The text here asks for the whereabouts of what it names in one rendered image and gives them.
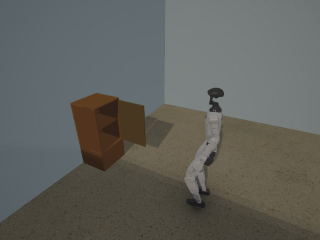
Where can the left robot upper arm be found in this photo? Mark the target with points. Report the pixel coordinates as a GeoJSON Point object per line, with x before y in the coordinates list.
{"type": "Point", "coordinates": [214, 125]}

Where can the robot left forearm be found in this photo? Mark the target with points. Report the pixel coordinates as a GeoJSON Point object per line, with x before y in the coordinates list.
{"type": "Point", "coordinates": [210, 147]}

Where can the cupboard door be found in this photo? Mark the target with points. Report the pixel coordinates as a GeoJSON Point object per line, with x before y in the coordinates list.
{"type": "Point", "coordinates": [132, 119]}

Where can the robot left hand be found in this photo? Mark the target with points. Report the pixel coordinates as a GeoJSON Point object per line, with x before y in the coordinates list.
{"type": "Point", "coordinates": [197, 166]}

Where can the right robot foot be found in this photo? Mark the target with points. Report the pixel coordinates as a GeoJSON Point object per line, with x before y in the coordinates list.
{"type": "Point", "coordinates": [206, 192]}

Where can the humanoid robot torso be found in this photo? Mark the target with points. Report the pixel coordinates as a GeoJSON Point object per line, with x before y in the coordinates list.
{"type": "Point", "coordinates": [208, 133]}

